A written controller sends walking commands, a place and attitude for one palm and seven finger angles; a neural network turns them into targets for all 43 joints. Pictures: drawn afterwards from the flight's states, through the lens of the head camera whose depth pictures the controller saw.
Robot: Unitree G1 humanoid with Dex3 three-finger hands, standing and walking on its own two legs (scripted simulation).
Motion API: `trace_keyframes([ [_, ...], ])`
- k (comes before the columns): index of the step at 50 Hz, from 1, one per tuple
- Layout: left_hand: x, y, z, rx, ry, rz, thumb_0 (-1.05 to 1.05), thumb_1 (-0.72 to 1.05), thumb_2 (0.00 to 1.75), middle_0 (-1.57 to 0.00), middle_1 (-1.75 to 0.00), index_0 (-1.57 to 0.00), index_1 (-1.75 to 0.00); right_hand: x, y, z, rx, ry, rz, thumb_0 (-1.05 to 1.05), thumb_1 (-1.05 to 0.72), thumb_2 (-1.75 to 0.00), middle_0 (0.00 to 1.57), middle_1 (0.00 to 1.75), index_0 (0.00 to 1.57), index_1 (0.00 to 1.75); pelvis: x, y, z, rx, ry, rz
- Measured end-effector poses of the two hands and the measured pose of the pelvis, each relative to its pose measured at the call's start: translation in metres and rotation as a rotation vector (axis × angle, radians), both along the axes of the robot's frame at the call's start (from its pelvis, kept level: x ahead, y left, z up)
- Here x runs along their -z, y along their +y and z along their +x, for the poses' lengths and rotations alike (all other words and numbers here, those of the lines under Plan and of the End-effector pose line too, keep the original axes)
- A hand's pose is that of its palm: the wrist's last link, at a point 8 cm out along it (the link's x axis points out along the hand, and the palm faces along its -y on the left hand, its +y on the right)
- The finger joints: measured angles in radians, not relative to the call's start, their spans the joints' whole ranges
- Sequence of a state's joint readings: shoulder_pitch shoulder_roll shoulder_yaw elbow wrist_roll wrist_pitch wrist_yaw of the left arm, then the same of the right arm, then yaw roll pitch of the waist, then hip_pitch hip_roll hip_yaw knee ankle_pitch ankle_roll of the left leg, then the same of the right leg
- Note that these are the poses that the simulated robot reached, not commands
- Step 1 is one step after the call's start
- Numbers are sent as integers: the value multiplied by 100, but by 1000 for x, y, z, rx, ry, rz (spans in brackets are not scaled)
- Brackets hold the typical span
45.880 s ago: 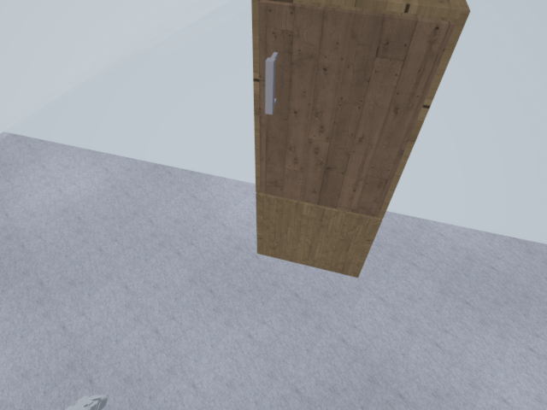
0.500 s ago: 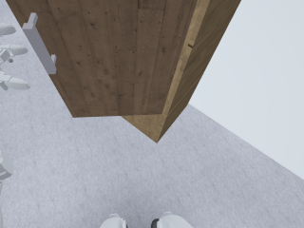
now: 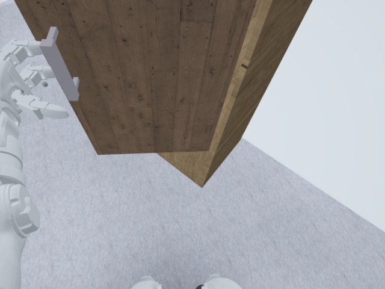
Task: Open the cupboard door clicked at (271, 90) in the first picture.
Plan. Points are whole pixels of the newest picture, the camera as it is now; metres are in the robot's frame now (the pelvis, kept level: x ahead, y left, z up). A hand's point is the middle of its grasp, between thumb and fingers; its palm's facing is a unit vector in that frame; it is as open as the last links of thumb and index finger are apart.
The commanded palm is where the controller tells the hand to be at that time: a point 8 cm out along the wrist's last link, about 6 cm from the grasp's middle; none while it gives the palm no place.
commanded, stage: slide the fingers in behind the handle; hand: left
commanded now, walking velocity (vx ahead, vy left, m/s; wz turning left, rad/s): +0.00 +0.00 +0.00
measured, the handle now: (64, 66) +0.54 +0.23 +0.11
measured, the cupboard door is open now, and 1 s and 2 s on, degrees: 43 43 43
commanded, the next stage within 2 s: close the thumb around the handle in 0.96 s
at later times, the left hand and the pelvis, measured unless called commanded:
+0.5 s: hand (64, 84) +0.49 +0.22 +0.12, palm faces +0.02 -1.00 +0.01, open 14.0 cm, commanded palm +0.46 +0.27 +0.11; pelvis +0.00 -0.01 +0.00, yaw +0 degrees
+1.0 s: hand (72, 82) +0.49 +0.21 +0.11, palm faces +0.02 -1.00 +0.00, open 13.9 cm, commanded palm +0.47 +0.25 +0.11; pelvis -0.01 -0.01 +0.00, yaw +0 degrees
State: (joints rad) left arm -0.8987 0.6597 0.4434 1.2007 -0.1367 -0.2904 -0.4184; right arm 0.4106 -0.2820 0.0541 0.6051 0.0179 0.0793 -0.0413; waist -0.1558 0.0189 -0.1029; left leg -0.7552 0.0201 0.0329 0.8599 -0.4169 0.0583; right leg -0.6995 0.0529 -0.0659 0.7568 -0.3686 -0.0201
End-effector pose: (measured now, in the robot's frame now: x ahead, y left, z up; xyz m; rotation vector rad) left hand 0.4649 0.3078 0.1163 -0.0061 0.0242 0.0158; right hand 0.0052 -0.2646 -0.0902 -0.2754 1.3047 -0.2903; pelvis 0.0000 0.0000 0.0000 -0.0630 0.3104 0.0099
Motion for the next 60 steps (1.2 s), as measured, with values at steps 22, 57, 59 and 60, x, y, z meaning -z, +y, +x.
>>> trace_keyframes([
  [22,2,-30,0,-2,2,0,-1,-50,30,-30,-120,-30,-120,3,-8,-14,15,14,13,1,-90,-90,20,30,20,30,0,-8,-4,1,-15,10],
  [57,-2,-50,3,-12,-10,9,-1,-49,30,-30,-120,-30,-120,7,-12,-17,18,13,35,1,-90,-90,20,30,20,30,-1,-14,-3,2,-17,19],
  [59,-2,-51,2,-17,-8,9,-1,-45,32,-30,-121,-30,-121,7,-12,-16,16,12,35,1,-90,-90,20,30,20,30,-1,-14,-2,1,-17,19],
  [60,-2,-51,2,-19,-6,11,-1,-43,33,-30,-121,-30,-121,7,-13,-15,16,10,35,1,-90,-90,20,30,20,30,-1,-14,-2,1,-17,20],
])
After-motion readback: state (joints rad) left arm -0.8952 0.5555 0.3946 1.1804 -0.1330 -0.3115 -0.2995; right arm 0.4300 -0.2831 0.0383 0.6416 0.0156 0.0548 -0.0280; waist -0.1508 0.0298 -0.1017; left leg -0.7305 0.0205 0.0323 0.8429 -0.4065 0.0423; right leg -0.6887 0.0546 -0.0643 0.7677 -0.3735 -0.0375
